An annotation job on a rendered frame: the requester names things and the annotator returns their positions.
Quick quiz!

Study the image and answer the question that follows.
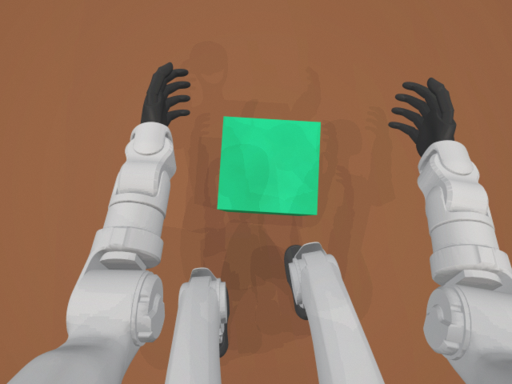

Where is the robot right forearm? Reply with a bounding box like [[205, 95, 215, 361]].
[[418, 140, 512, 294]]

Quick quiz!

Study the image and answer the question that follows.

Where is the left robot foot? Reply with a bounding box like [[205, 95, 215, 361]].
[[219, 281, 230, 358]]

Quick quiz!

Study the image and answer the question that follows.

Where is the right robot hand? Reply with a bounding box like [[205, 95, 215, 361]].
[[388, 78, 456, 157]]

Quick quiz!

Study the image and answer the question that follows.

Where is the robot left forearm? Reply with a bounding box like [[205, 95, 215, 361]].
[[66, 122, 176, 336]]

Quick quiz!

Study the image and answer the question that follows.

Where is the robot left thigh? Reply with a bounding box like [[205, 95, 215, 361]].
[[165, 276, 227, 384]]

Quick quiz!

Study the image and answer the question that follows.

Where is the robot right upper arm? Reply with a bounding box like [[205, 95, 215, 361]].
[[423, 284, 512, 384]]

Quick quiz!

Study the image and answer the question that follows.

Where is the carton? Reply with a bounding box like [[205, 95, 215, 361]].
[[217, 116, 321, 216]]

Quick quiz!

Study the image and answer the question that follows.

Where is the left robot hand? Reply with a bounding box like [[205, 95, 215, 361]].
[[141, 62, 190, 126]]

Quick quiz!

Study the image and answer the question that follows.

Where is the robot left upper arm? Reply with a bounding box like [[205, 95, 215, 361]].
[[7, 270, 165, 384]]

